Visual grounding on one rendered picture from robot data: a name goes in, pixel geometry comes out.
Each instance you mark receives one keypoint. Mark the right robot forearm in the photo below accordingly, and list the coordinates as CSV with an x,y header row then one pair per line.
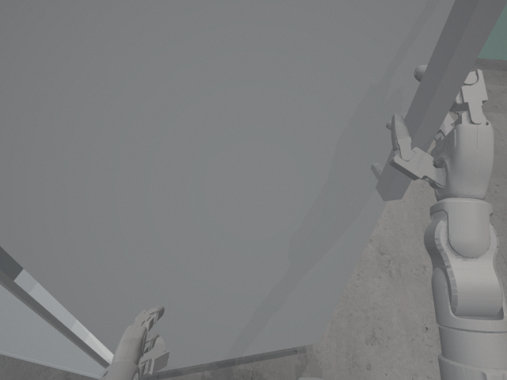
x,y
468,294

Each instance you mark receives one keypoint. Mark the fridge door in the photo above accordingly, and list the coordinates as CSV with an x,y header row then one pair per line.
x,y
209,156

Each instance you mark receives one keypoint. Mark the robot left hand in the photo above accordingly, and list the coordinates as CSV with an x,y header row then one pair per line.
x,y
135,346

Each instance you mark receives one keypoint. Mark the robot right hand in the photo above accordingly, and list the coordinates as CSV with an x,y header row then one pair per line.
x,y
467,150

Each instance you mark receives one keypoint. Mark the handle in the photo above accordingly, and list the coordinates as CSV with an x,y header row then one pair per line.
x,y
465,32

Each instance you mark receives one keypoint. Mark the left robot forearm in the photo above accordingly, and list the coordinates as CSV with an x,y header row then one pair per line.
x,y
121,370

